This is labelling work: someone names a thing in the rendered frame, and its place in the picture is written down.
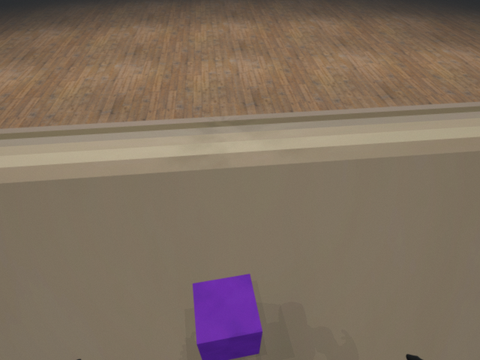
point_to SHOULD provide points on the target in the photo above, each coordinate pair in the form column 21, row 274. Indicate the carton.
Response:
column 227, row 320

